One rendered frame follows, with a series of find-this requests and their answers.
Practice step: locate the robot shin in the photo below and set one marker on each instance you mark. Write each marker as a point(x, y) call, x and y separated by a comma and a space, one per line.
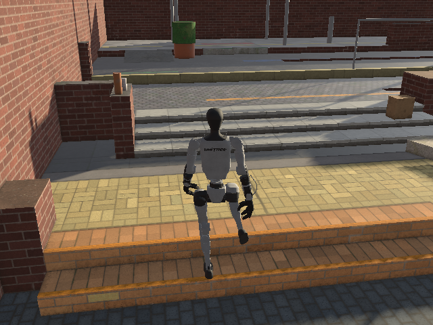
point(205, 244)
point(236, 214)

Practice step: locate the left robot shin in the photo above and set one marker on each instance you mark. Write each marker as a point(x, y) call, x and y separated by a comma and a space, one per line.
point(205, 244)

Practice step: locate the right robot hand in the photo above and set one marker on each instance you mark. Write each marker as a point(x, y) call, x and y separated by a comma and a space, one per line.
point(249, 208)

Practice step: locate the robot right upper arm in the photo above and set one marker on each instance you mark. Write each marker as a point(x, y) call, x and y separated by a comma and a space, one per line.
point(239, 155)

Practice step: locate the right robot forearm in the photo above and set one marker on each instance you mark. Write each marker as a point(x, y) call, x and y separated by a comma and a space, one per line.
point(246, 186)

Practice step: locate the left robot hand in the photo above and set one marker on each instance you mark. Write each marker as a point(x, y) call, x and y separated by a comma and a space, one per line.
point(192, 185)

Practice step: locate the left robot forearm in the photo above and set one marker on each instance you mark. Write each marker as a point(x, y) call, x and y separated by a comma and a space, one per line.
point(187, 178)

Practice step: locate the robot left upper arm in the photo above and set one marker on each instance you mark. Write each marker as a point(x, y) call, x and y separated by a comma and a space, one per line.
point(194, 144)

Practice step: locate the right robot shin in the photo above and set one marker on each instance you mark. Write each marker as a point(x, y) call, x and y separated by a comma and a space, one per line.
point(236, 214)

